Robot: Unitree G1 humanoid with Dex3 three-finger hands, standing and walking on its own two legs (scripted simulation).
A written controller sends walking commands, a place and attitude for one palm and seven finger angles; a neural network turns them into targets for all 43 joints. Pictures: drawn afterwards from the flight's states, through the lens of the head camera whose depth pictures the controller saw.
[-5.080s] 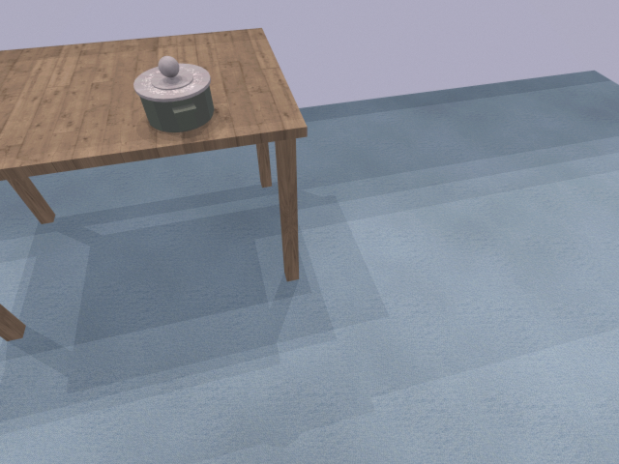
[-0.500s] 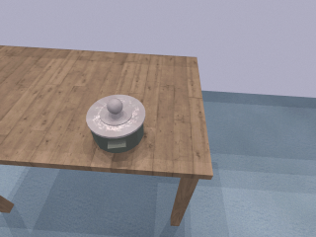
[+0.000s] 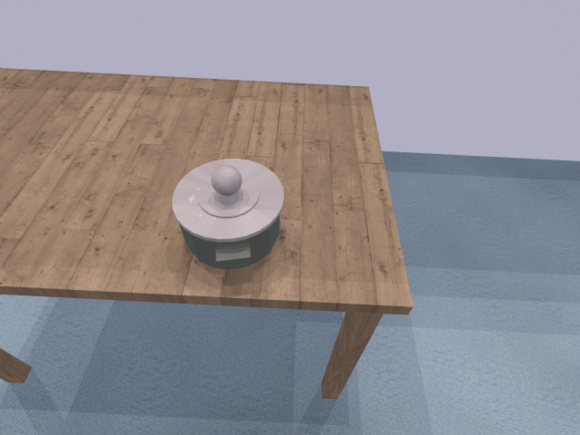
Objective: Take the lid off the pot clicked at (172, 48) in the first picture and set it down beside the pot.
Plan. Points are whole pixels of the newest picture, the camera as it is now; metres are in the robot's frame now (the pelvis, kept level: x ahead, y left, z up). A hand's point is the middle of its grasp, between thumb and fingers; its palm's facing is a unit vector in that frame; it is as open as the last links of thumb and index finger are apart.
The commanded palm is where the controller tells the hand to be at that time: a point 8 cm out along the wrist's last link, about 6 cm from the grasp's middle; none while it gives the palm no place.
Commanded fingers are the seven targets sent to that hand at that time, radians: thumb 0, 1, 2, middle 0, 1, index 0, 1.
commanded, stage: look again from close up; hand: left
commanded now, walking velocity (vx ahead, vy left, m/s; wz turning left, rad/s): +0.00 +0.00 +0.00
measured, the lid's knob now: (226, 180) +0.46 +0.13 +0.08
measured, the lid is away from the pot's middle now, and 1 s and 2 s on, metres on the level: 0.00 0.00 0.00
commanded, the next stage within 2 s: lift the closed hand beside the body in 0.42 s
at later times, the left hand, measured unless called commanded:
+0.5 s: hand out of the picture +0.01 +0.17 -0.17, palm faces +0.00 -0.98 -0.21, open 7.4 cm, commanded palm none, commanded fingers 0.00 0.90 0.90 -0.20 -0.30 -0.20 -0.30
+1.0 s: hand out of the picture +0.11 +0.19 -0.04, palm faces +0.27 -0.90 -0.34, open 3.8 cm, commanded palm +0.07 +0.23 +0.00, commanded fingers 0.00 0.90 0.90 -1.30 -1.50 -1.30 -1.50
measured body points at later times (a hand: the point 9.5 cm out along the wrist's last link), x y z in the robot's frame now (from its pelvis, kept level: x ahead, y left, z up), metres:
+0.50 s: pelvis +0.01 -0.01 +0.01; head +0.04 +0.00 +0.46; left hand +0.01 +0.23 -0.15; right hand +0.04 -0.24 -0.15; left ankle +0.02 +0.10 -0.72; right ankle -0.09 -0.13 -0.72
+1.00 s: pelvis -0.01 -0.04 +0.01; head +0.01 -0.05 +0.46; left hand +0.09 +0.24 -0.02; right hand +0.22 -0.28 -0.06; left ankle +0.02 +0.10 -0.72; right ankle -0.09 -0.13 -0.72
